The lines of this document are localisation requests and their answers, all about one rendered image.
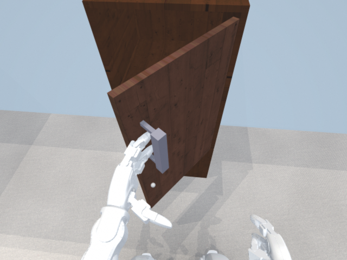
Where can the cupboard door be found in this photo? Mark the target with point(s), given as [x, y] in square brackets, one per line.
[181, 95]

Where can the left robot hand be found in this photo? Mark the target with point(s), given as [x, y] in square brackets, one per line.
[125, 179]

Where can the right robot hand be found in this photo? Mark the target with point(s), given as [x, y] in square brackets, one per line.
[271, 248]

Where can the robot left forearm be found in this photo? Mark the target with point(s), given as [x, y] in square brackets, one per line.
[108, 235]

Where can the handle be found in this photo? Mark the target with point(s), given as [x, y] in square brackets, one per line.
[159, 145]

